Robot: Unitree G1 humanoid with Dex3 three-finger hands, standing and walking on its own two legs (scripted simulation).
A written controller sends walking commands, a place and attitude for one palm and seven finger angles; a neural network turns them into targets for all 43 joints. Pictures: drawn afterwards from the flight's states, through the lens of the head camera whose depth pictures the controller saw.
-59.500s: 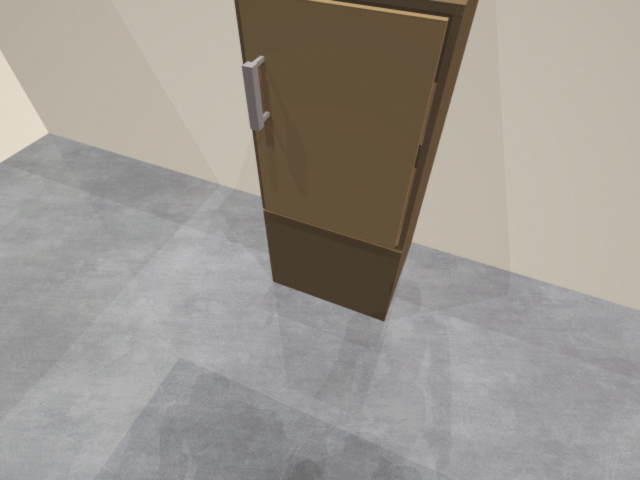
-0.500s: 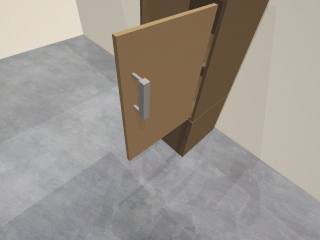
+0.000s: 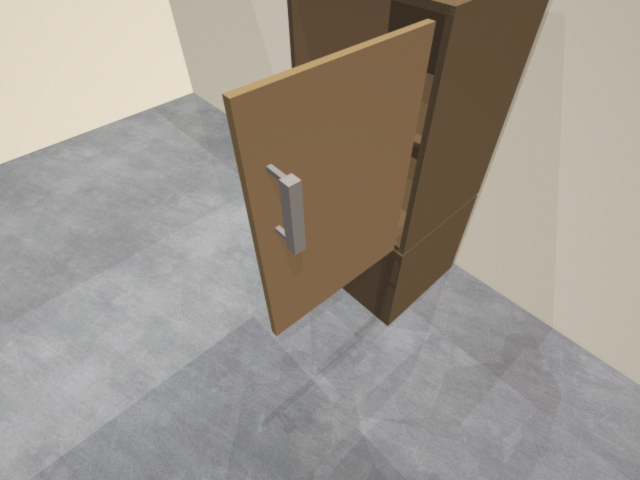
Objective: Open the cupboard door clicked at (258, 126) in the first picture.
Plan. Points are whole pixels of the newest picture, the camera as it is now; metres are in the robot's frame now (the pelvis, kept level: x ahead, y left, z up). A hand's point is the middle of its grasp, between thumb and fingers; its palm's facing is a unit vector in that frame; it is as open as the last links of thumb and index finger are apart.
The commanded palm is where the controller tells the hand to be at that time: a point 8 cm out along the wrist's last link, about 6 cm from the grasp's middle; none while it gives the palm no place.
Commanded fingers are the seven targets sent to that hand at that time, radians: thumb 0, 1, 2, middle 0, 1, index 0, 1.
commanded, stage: let the arm hang, fingers relaxed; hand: left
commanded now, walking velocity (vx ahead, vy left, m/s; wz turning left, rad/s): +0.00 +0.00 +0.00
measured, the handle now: (285, 210) +0.50 +0.09 +0.05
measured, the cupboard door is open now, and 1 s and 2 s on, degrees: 88 88 88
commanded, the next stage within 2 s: look to check the result in 0.30 s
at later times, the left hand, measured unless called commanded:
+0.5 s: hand out of the picture -0.02 +0.15 -0.17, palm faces +0.06 -0.98 -0.18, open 7.3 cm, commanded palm none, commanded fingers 0.00 0.90 0.90 -0.20 -0.30 -0.20 -0.30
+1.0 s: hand out of the picture +0.00 +0.14 -0.17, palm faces +0.05 -0.98 -0.17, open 7.3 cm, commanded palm none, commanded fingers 0.00 0.90 0.90 -0.20 -0.30 -0.20 -0.30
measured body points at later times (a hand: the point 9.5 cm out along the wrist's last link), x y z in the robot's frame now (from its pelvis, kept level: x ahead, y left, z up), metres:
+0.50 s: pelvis +0.02 -0.01 +0.00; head +0.03 -0.02 +0.45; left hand -0.02 +0.20 -0.16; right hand -0.01 -0.22 -0.17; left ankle +0.07 +0.11 -0.74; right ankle -0.05 -0.10 -0.74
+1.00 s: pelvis +0.03 -0.02 +0.00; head +0.04 -0.02 +0.45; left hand +0.00 +0.19 -0.16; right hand +0.02 -0.24 -0.16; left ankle +0.07 +0.11 -0.74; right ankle -0.05 -0.10 -0.74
